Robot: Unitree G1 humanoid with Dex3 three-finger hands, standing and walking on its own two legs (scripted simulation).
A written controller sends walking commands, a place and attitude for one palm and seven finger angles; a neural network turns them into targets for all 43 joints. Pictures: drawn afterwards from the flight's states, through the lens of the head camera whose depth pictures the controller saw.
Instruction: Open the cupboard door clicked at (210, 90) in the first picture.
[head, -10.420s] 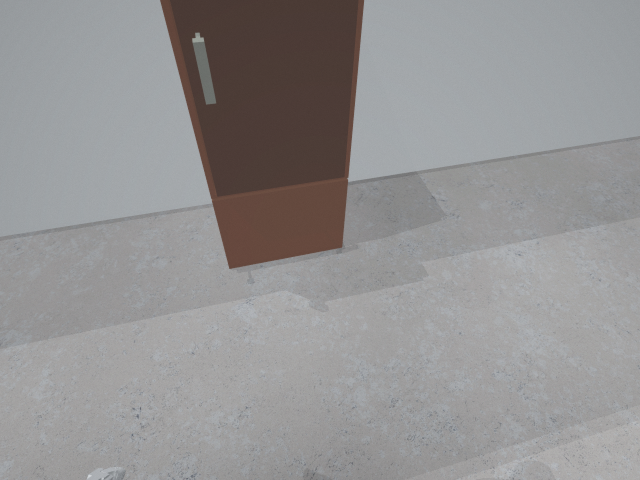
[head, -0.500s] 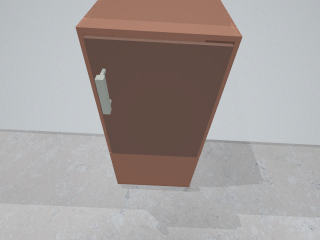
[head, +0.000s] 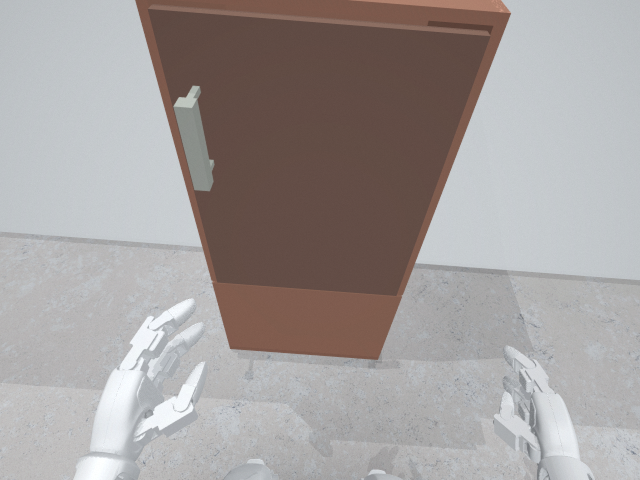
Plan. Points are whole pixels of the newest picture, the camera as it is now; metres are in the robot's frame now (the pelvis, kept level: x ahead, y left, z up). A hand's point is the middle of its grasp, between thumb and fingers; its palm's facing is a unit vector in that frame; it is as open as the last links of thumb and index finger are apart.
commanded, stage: raise the hand with hooked fingers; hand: left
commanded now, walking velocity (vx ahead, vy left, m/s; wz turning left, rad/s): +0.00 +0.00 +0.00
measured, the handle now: (199, 139) +0.56 +0.22 +0.12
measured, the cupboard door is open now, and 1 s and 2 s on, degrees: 0 0 0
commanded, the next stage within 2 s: move the hooked fingers beside the handle in 1.72 s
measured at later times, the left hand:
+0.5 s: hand (131, 348) +0.24 +0.22 +0.08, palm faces +0.04 -1.00 -0.07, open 11.3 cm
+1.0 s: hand (84, 287) +0.28 +0.27 +0.13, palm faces +0.04 -1.00 -0.06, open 13.8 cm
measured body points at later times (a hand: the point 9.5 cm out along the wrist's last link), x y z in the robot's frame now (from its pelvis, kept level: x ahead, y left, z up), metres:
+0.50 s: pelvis +0.03 +0.00 +0.01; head +0.08 -0.01 +0.46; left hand +0.23 +0.27 +0.08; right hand +0.19 -0.24 -0.08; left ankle +0.05 +0.11 -0.67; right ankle +0.03 -0.11 -0.67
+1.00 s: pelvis +0.03 +0.01 +0.03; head +0.05 +0.01 +0.48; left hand +0.27 +0.32 +0.13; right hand +0.22 -0.22 -0.03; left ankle +0.05 +0.11 -0.67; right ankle +0.03 -0.11 -0.67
